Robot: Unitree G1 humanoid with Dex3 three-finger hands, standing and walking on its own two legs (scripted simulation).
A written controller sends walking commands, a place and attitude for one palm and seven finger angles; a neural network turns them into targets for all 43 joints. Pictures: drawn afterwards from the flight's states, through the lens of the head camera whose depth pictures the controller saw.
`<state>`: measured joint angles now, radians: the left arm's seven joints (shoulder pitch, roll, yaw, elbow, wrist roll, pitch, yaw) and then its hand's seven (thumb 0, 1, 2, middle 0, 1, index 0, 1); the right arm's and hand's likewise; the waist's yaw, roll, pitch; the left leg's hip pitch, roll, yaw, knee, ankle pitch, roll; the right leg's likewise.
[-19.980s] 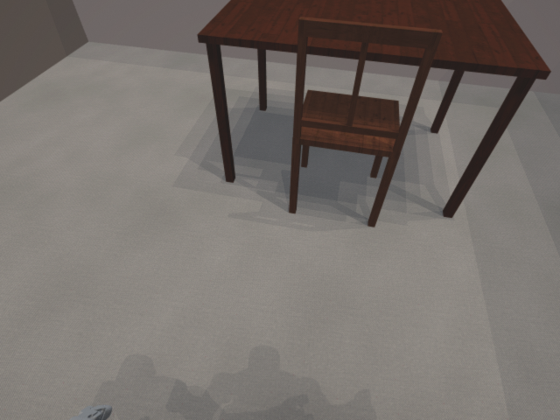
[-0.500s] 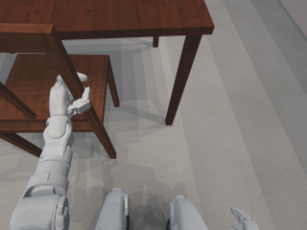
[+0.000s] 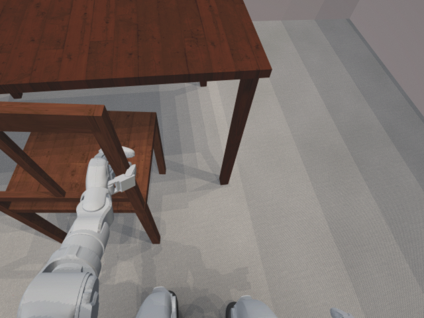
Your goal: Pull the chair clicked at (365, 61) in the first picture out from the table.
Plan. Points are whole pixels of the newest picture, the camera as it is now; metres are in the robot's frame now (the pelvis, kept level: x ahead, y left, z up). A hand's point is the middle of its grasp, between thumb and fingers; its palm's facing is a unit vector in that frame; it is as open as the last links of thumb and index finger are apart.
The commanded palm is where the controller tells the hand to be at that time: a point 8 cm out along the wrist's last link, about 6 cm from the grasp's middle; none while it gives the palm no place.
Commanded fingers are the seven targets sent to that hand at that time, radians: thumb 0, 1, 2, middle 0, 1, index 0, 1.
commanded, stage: step backward, pulling the chair out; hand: left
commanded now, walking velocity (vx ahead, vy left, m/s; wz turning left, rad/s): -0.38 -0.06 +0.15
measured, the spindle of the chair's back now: (31, 167) +0.43 +0.38 -0.06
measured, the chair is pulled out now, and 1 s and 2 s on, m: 0.08 0.14 0.14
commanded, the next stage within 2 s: none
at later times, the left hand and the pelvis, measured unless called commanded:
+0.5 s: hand (133, 203) +0.34 +0.15 -0.05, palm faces +0.13 -0.97 -0.19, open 5.9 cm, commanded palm +0.33 +0.20 -0.04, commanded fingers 0.00 0.90 0.90 -0.50 -1.45 -0.50 -1.45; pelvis -0.04 -0.02 +0.00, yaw +2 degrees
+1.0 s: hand (133, 203) +0.34 +0.15 -0.05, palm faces +0.13 -0.97 -0.20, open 6.0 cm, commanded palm +0.34 +0.20 -0.04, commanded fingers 0.00 0.90 0.90 -0.50 -1.45 -0.50 -1.45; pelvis -0.04 -0.03 +0.00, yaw +2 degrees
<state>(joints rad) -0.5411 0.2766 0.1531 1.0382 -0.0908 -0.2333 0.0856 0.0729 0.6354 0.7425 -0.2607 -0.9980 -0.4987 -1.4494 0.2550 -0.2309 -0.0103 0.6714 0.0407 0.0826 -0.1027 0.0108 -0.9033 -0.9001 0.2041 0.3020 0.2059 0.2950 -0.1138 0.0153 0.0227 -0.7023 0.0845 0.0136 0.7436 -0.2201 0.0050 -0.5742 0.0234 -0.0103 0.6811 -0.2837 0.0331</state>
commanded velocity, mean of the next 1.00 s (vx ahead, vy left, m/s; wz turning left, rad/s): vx -0.38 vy -0.02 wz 0.12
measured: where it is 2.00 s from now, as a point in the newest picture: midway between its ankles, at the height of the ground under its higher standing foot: outside the picture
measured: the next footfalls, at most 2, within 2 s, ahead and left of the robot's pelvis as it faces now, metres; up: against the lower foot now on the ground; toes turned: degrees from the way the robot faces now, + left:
none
